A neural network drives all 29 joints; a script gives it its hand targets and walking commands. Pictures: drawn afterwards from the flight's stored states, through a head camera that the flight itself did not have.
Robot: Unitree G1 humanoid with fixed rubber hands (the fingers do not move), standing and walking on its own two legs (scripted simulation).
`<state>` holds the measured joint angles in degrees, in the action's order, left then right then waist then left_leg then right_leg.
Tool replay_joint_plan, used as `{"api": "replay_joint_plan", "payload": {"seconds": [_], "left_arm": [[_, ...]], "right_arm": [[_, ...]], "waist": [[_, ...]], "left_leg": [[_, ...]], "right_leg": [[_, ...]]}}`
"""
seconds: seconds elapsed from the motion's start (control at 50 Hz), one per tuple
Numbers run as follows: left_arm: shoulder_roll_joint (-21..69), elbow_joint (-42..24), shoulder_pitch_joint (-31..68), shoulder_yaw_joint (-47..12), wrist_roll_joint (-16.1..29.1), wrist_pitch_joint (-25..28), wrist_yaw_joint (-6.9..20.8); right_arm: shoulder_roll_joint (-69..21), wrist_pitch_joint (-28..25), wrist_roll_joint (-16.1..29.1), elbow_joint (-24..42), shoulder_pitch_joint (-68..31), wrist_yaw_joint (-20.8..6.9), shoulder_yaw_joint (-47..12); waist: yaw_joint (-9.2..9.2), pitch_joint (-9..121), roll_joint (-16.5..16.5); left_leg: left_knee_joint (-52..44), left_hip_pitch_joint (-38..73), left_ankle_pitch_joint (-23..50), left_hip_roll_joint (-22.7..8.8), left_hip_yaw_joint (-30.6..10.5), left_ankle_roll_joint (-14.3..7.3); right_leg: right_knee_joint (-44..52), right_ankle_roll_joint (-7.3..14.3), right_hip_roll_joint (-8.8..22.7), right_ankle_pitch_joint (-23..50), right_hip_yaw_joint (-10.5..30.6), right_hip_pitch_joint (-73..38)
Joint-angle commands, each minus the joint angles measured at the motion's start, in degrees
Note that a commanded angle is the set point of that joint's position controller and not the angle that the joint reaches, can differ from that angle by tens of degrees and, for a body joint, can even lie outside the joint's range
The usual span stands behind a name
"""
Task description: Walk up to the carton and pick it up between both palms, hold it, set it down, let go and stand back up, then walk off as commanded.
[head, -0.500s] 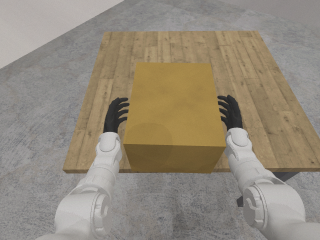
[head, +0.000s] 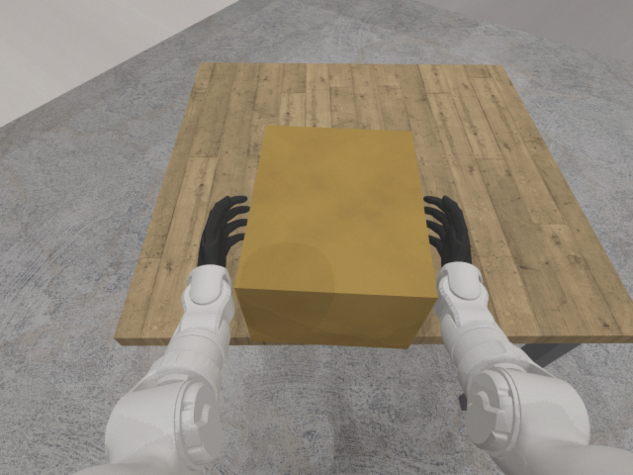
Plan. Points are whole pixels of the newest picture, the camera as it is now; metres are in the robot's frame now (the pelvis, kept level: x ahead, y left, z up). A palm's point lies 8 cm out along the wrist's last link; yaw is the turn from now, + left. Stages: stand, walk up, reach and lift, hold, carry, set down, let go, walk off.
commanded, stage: reach and lift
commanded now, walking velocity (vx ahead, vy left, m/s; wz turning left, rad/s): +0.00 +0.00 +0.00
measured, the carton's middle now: (334, 233) +0.45 -0.01 -0.01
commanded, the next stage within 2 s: none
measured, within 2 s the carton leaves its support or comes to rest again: leaves its support in 1.14 s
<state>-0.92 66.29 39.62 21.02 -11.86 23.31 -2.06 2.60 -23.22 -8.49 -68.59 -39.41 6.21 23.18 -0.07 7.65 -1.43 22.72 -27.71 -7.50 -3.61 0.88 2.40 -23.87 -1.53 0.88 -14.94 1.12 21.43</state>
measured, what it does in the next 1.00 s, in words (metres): stands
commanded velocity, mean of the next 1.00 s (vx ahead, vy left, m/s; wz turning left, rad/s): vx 0.00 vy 0.00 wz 0.00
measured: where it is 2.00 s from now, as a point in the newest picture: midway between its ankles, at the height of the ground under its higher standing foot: outside the picture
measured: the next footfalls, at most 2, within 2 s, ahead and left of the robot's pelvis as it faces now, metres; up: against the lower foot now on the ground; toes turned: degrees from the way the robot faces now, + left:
none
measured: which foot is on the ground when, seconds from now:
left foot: down 0.00-1.00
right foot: down 0.00-1.00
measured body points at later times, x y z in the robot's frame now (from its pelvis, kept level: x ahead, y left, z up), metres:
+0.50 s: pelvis +0.00 +0.00 +0.00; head +0.05 +0.01 +0.45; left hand +0.40 +0.16 +0.03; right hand +0.39 -0.18 +0.03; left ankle +0.03 +0.15 -0.74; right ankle -0.05 -0.13 -0.74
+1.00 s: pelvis -0.01 +0.00 +0.00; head +0.03 +0.02 +0.45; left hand +0.39 +0.16 +0.04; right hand +0.38 -0.17 +0.04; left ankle +0.03 +0.15 -0.74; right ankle -0.05 -0.13 -0.74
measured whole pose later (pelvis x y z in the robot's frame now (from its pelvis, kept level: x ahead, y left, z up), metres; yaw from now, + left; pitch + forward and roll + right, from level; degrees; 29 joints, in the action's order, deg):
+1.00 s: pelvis -0.01 +0.00 +0.00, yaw -1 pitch +12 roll +0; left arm -2.3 66.2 37.1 15.9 -10.0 25.4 -3.3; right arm 3.0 -26.5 -8.5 -68.5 -36.4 9.9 16.7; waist -0.1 8.8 -1.7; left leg 21.5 -27.2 -6.4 -3.8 1.3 2.4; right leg -22.0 -1.6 0.8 -13.3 1.5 20.8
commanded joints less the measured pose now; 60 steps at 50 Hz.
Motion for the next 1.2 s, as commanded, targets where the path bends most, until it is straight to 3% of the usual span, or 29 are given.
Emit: {"api": "replay_joint_plan", "payload": {"seconds": [0.0,0.04,0.16,0.22,0.3,0.34,0.4,0.42,0.44,0.46,0.48,0.54,0.56,0.58,0.66,0.72,0.76,0.78,0.8,0.88,0.94,1.0,1.02,1.04,1.06,1.08,1.14,1.16,1.18], "left_arm": [[29.0,1.6,19.2,-12.5,-6.6,0.7,7.3],[30.9,-1.4,20.8,-14.4,-5.9,1.4,6.8],[29.9,-0.3,20.7,-14.3,-5.9,1.3,7.0],[31.1,-0.6,21.3,-14.0,-5.6,1.5,7.1],[30.0,0.3,22.0,-13.8,-6.3,1.7,7.0],[31.8,-0.6,22.4,-15.1,-4.9,2.5,6.7],[32.4,0.5,21.9,-15.0,-5.8,3.1,6.2],[33.4,-0.8,22.5,-16.3,-4.8,3.4,6.0],[32.5,-1.3,22.3,-15.3,-5.4,4.4,5.7],[33.7,-1.5,21.9,-15.8,-4.7,4.9,5.6],[33.2,-0.8,21.5,-16.2,-5.1,5.1,5.7],[33.3,-0.9,21.0,-16.5,-5.5,5.2,5.3],[32.6,-1.9,22.3,-16.2,-5.5,5.6,5.1],[32.3,-2.1,24.2,-16.6,-5.4,5.9,5.0],[32.1,-2.9,21.8,-16.5,-5.8,4.4,4.9],[33.5,-6.4,23.3,-18.5,-5.0,5.0,4.2],[34.3,-4.7,22.4,-18.6,-4.7,4.7,3.8],[35.1,-4.5,21.2,-19.7,-3.6,4.3,3.8],[33.7,-3.9,24.1,-19.4,-4.0,4.4,3.8],[35.2,-7.5,23.9,-21.4,-2.8,4.1,3.2],[36.7,-9.3,26.4,-23.5,-1.0,4.2,3.2],[38.6,-11.6,24.8,-25.9,-0.2,2.6,3.0],[39.7,-11.8,23.4,-27.6,0.9,2.2,2.9],[40.1,-14.4,24.8,-29.0,2.0,2.2,2.8],[38.8,-14.5,28.6,-29.0,2.0,1.5,2.6],[39.9,-20.1,32.1,-31.5,4.0,2.2,2.2],[40.3,-21.6,31.0,-32.7,5.1,-1.5,2.0],[41.0,-23.0,34.0,-34.8,7.0,-1.8,2.3],[41.2,-23.3,32.2,-33.6,7.1,-3.0,2.1]], "right_arm": [[-33.7,-3.7,-10.9,4.8,-20.3,-7.4,-14.8],[-34.1,-4.7,-10.4,6.6,-21.1,-7.6,-15.4],[-34.0,-4.3,-9.1,4.8,-21.1,-7.3,-15.7],[-35.6,-4.8,-11.2,6.4,-21.9,-6.9,-14.8],[-35.9,-5.0,-9.3,5.6,-22.5,-6.7,-16.1],[-35.7,-5.8,-10.0,5.9,-21.6,-6.7,-16.8],[-35.3,-7.3,-10.3,5.3,-24.1,-6.6,-16.9],[-34.6,-7.6,-9.5,5.5,-24.2,-6.6,-17.1],[-35.3,-8.0,-9.5,4.6,-22.7,-6.6,-18.6],[-36.1,-8.7,-9.9,5.0,-23.1,-6.3,-18.6],[-35.4,-9.3,-9.5,4.6,-22.6,-6.1,-18.9],[-34.0,-9.8,-10.1,4.0,-23.2,-6.1,-18.7],[-33.8,-10.4,-9.8,5.3,-24.1,-6.1,-19.6],[-33.4,-10.5,-10.4,3.9,-24.5,-5.8,-19.6],[-34.1,-9.4,-8.7,4.8,-23.7,-5.2,-20.9],[-32.9,-9.9,-9.1,4.9,-24.1,-5.0,-21.9],[-32.5,-10.0,-8.8,6.4,-25.5,-5.0,-22.7],[-31.9,-9.6,-8.0,7.9,-26.2,-5.0,-22.5],[-31.9,-9.7,-8.4,7.6,-28.0,-5.0,-22.4],[-32.6,-9.2,-6.9,11.6,-28.2,-5.2,-25.8],[-33.7,-8.5,-4.9,13.5,-30.4,-5.1,-27.3],[-35.1,-7.0,-1.4,17.7,-30.7,-5.3,-32.5],[-34.9,-6.5,-0.6,18.8,-30.0,-4.8,-32.4],[-35.6,-5.8,0.7,21.6,-31.7,-4.8,-34.6],[-35.9,-3.4,-0.1,17.2,-29.7,-5.1,-33.6],[-37.9,-4.1,2.5,22.6,-31.9,-5.1,-35.7],[-37.7,1.5,6.2,22.9,-29.8,-5.2,-38.6],[-37.4,2.1,6.7,24.0,-31.9,-4.8,-38.2],[-38.8,3.4,8.5,25.6,-31.2,-4.9,-39.3]], "waist": [[3.79,17.5,-3.2],[3.43,21.8,-0.3],[3.72,18.8,-0.9],[3.98,19.6,-2.9],[3.24,20.6,-1.6],[4.75,22.0,-2.5],[3.12,23.0,-0.6],[4.52,24.6,-0.4],[2.96,23.7,-0.8],[4.04,25.7,-2.2],[3.43,25.2,-0.2],[3.54,24.4,-0.3],[2.43,25.3,0.1],[3.76,25.3,-0.4],[2.65,23.4,-0.3],[3.95,25.5,-1.1],[2.53,26.8,0.1],[3.62,27.1,-0.9],[2.77,28.1,0.5],[2.15,31.4,1.6],[3.82,33.7,0.8],[1.51,34.8,2.6],[2.70,35.2,1.7],[2.34,36.1,1.7],[4.14,34.7,1.4],[3.08,38.2,3.0],[2.47,34.7,4.4],[4.27,33.8,3.2],[3.23,33.3,2.7]], "left_leg": [[0.1,25.0,17.8,3.4,3.7,0.1],[0.7,26.5,21.1,3.1,3.7,1.2],[0.0,25.6,18.6,3.1,4.0,0.8],[-0.4,23.7,16.6,3.3,3.7,0.3],[0.4,23.6,18.8,3.2,4.0,0.5],[0.3,23.9,20.0,3.0,3.4,0.8],[0.4,25.1,20.8,3.3,3.7,1.1],[0.6,25.7,21.9,2.7,3.0,1.3],[0.7,25.6,22.1,3.1,3.3,1.0],[1.7,25.7,24.4,2.9,3.0,1.2],[1.2,25.8,25.3,3.0,3.1,1.5],[0.8,26.0,22.5,3.0,3.4,1.4],[1.1,26.3,23.8,2.8,3.2,1.4],[1.1,26.3,22.1,2.8,3.2,1.4],[0.4,27.5,24.2,2.9,3.3,1.3],[1.1,29.2,25.1,2.9,2.5,1.5],[1.1,28.2,24.3,3.1,3.2,1.3],[1.6,28.3,25.3,3.1,2.8,1.6],[1.2,28.3,24.4,3.1,3.1,1.6],[2.1,29.2,26.4,3.0,2.5,1.9],[2.4,28.9,26.7,3.3,2.3,1.7],[3.2,29.3,30.7,3.2,1.7,1.9],[3.1,29.6,31.1,3.6,1.9,2.0],[3.7,29.7,31.6,3.7,1.2,2.1],[3.0,29.4,27.6,3.6,1.0,1.9],[3.8,29.5,30.1,3.7,0.8,2.3],[3.3,31.2,28.2,3.8,0.5,2.0],[2.8,30.4,25.8,3.9,0.7,2.0],[2.6,30.3,25.3,4.1,0.2,1.6]], "right_leg": [[5.6,-1.6,-2.7,34.1,-5.2,-7.7],[5.3,-0.9,-2.9,34.1,-5.6,-7.6],[6.3,-1.0,-3.1,32.6,-5.2,-7.2],[6.0,-1.3,-2.6,32.3,-5.0,-7.9],[5.5,-1.2,-2.4,36.4,-4.3,-9.8],[5.5,-1.6,-3.0,36.3,-5.0,-9.1],[5.9,-1.1,-2.9,36.2,-5.1,-8.3],[6.2,-0.8,-3.5,35.5,-5.6,-7.6],[6.1,-0.9,-3.0,37.9,-5.1,-9.0],[5.0,-1.1,-3.0,41.0,-5.6,-9.3],[5.5,-0.8,-3.4,41.1,-5.2,-9.2],[6.7,-0.4,-3.6,36.2,-5.5,-6.8],[6.5,-0.4,-3.5,36.6,-5.2,-7.2],[6.6,-0.7,-3.3,36.0,-5.3,-6.1],[7.3,-0.5,-3.8,35.1,-5.3,-7.1],[7.6,-0.6,-4.2,34.8,-5.5,-6.1],[7.8,-0.2,-3.8,35.0,-5.5,-6.0],[7.2,0.0,-4.4,36.1,-5.7,-5.9],[7.9,-0.3,-4.1,34.6,-5.6,-5.4],[7.7,0.4,-4.2,34.9,-5.2,-5.0],[6.9,0.0,-4.5,36.1,-5.5,-5.3],[6.5,0.3,-4.5,40.0,-4.5,-7.7],[7.0,-0.1,-5.1,40.7,-4.4,-8.0],[6.7,-0.1,-4.9,41.3,-4.4,-8.3],[7.8,0.2,-5.2,35.4,-4.1,-6.2],[7.0,-0.1,-5.1,36.2,-4.0,-6.5],[8.3,0.3,-4.5,30.0,-3.3,-6.0],[8.0,0.0,-4.6,30.3,-3.3,-6.1],[8.0,0.2,-4.8,29.4,-3.3,-7.6]]}}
